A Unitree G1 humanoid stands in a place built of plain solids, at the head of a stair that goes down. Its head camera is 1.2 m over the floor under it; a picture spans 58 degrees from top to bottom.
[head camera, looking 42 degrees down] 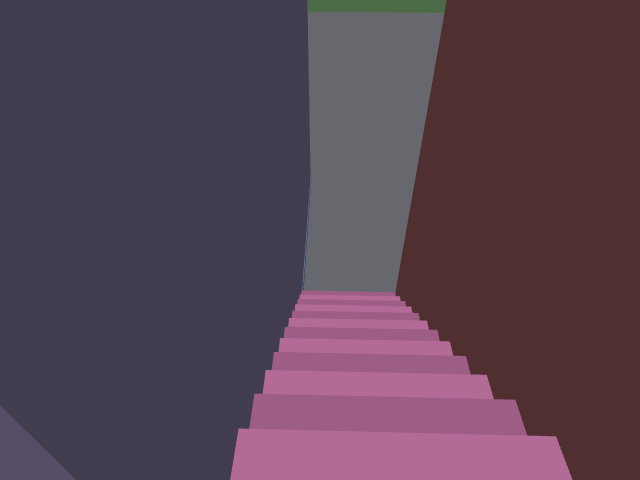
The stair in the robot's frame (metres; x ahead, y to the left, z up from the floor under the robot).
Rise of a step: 0.20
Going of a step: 0.23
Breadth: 1.02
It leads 1 degrees to the right of straight ahead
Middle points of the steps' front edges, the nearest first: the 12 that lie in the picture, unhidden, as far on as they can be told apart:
0.62 -0.25 -0.20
0.85 -0.25 -0.39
1.08 -0.26 -0.59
1.31 -0.26 -0.79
1.54 -0.27 -0.99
1.76 -0.27 -1.18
1.99 -0.28 -1.38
2.22 -0.29 -1.58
2.45 -0.29 -1.78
2.68 -0.30 -1.97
2.90 -0.30 -2.17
3.13 -0.31 -2.37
